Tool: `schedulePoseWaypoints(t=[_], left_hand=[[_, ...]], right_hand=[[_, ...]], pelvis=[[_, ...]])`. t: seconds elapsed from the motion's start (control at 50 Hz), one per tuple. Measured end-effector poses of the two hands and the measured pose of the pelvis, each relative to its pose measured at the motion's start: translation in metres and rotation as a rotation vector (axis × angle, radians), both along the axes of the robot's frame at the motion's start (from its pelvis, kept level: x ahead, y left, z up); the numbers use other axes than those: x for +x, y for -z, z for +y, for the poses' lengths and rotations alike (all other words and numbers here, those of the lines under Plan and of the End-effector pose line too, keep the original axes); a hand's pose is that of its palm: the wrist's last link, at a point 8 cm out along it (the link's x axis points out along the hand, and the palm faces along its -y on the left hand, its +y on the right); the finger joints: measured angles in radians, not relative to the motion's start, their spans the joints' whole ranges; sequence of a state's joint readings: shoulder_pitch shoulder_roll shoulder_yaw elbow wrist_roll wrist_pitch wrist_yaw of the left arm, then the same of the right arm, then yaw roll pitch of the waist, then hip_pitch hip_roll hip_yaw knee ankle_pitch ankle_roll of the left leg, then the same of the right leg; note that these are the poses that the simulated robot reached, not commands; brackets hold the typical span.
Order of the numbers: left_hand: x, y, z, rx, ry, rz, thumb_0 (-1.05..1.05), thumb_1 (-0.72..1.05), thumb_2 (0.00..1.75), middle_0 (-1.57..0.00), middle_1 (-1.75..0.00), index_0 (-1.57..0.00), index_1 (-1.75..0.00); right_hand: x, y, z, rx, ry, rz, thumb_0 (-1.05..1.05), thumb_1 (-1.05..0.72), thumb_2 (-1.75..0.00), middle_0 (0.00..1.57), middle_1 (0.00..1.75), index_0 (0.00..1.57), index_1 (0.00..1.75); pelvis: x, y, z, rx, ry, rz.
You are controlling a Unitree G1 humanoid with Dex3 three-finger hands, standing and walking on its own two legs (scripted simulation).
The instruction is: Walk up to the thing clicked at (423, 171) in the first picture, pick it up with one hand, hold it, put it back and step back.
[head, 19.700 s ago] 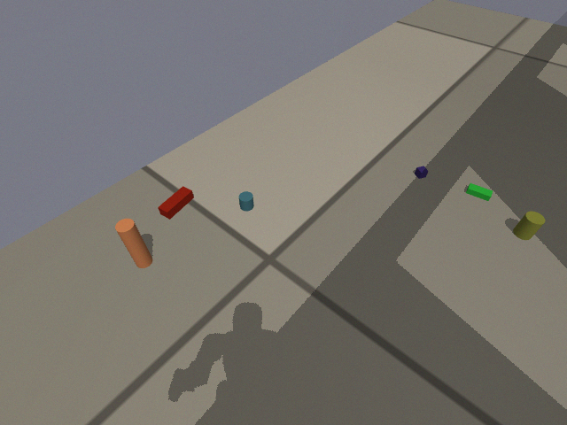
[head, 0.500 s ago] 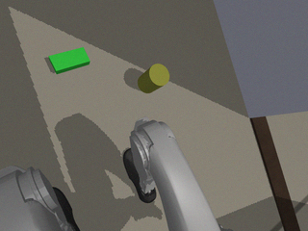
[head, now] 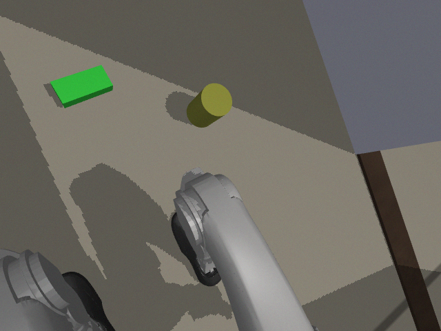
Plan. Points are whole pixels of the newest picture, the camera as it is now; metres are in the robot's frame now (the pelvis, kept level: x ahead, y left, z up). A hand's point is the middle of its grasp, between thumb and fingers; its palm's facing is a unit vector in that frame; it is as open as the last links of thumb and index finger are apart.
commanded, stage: rest palm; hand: left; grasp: from above
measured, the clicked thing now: out of the picture +0.50 +0.33 -0.32
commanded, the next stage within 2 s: none
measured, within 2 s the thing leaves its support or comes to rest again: neither
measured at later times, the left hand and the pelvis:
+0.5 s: hand out of the picture +0.49 +0.30 -0.25, palm faces -0.15 -0.39 -0.91, open 14.0 cm; pelvis +0.00 +0.01 +0.00, yaw -1 degrees
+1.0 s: hand out of the picture +0.49 +0.31 -0.26, palm faces -0.15 -0.39 -0.91, open 14.2 cm; pelvis +0.00 +0.01 -0.01, yaw -2 degrees
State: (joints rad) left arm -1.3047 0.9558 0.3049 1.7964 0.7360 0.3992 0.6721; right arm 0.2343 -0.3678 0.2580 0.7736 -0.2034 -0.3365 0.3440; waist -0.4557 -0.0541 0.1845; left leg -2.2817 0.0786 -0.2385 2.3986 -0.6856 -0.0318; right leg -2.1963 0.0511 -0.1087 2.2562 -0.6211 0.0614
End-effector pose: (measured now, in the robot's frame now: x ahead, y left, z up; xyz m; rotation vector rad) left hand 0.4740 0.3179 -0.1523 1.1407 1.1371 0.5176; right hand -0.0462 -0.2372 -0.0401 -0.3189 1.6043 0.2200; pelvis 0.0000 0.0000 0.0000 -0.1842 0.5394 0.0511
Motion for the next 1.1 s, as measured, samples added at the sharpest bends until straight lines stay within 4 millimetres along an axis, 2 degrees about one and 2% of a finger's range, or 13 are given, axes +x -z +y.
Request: schedulePoseWaypoints(t=[0.1,0.28,0.52,0.7,1.1], left_hand=[[-0.007,0.014,0.004,0.003,0.002,-0.025,0.00,-0.51,0.95,-0.14,-0.99,-0.13,-1.00],[0.009,0.021,-0.001,-0.013,0.002,-0.065,0.00,-0.54,1.04,-0.15,-0.97,-0.12,-1.00],[0.012,0.040,-0.010,-0.007,-0.012,-0.054,0.00,-0.54,1.03,-0.14,-0.97,-0.11,-1.01],[0.013,0.051,-0.008,-0.006,-0.028,-0.065,0.00,-0.54,1.01,-0.14,-0.96,-0.11,-0.99],[0.018,0.053,-0.003,-0.003,-0.007,-0.061,0.00,-0.55,1.01,-0.13,-0.93,-0.09,-0.97]], right_hand=[[0.015,0.003,-0.003,-0.009,-0.061,-0.023,0.00,-0.90,-0.90,0.20,0.30,0.20,0.30],[0.038,-0.005,-0.014,-0.041,-0.129,-0.048,0.00,-0.91,-0.90,0.20,0.30,0.20,0.30],[0.023,-0.011,0.004,-0.001,-0.127,0.011,0.00,-0.91,-0.91,0.20,0.30,0.19,0.30],[0.012,-0.010,0.016,0.016,-0.108,0.042,0.00,-0.91,-0.91,0.20,0.30,0.20,0.30],[0.020,-0.015,0.014,-0.015,-0.127,0.029,0.00,-0.90,-0.90,0.20,0.30,0.20,0.30]], pelvis=[[-0.001,0.002,0.000,-0.004,-0.008,-0.008],[0.003,0.003,0.003,-0.023,-0.012,-0.009],[0.003,0.005,0.006,-0.042,-0.005,-0.023],[0.002,0.008,0.008,-0.056,0.000,-0.032],[0.001,0.007,0.010,-0.072,0.005,-0.035]])
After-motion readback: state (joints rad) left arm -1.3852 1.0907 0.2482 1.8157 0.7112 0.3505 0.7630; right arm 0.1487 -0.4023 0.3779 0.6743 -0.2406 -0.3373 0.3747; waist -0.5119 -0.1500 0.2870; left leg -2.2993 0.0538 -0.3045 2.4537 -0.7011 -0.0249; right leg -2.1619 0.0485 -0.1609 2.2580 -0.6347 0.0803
